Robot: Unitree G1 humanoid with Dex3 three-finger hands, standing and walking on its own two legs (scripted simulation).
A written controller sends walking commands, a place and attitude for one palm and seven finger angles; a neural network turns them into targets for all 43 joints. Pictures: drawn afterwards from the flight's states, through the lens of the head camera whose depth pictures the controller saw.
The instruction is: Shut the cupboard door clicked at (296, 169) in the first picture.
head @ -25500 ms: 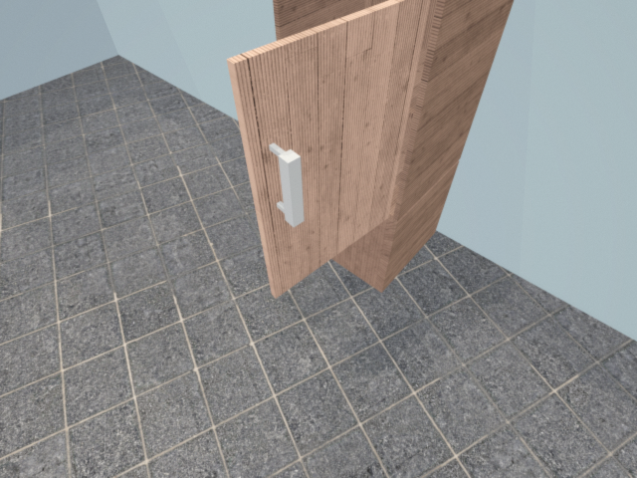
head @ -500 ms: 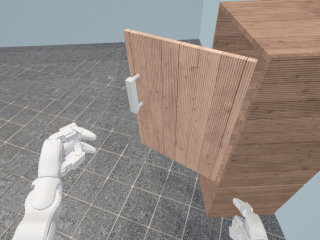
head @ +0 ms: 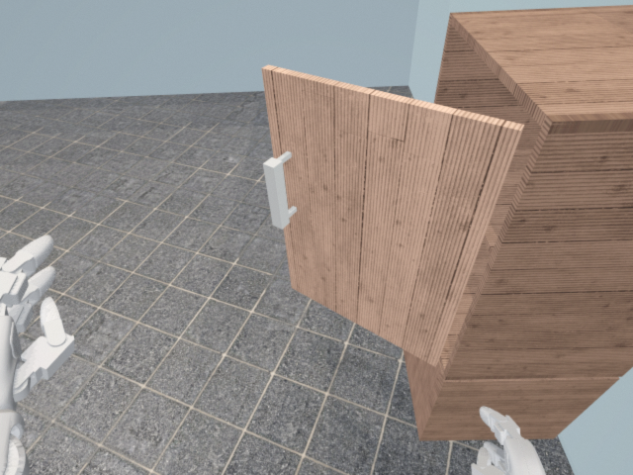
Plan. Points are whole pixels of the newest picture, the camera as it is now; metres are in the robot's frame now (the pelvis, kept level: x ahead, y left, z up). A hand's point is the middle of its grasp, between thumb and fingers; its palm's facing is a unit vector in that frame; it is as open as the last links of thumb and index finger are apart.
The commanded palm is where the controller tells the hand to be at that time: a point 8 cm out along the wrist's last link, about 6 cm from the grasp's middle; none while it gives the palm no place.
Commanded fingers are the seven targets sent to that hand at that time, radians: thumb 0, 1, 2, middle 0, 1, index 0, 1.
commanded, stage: draw the hand back to the body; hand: left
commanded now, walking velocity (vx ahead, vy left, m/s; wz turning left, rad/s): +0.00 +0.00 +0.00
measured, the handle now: (283, 189) +0.62 +0.16 +0.02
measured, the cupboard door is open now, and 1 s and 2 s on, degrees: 55 55 55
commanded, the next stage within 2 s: step back with the hand held close in 0.22 s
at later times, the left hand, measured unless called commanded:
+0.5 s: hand (90, 332) +0.20 +0.26 +0.15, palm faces +0.41 -0.79 -0.45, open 7.4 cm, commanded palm +0.14 +0.29 +0.17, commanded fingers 0.00 0.90 0.90 -0.20 -0.30 -0.20 -0.30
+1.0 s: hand (38, 383) +0.15 +0.29 +0.14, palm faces +0.41 -0.79 -0.46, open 7.4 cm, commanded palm +0.09 +0.32 +0.17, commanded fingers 0.00 0.90 0.90 -0.20 -0.30 -0.20 -0.30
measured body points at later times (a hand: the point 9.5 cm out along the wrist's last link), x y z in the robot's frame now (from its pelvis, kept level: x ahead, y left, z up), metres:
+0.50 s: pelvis +0.00 +0.00 +0.00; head +0.00 -0.03 +0.45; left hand +0.17 +0.30 +0.18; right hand +0.17 -0.24 -0.10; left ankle -0.01 +0.08 -0.74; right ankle +0.00 -0.11 -0.74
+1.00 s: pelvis -0.06 +0.02 -0.02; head -0.06 +0.03 +0.43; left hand +0.12 +0.33 +0.17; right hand +0.11 -0.23 -0.09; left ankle -0.01 +0.08 -0.74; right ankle +0.00 -0.11 -0.74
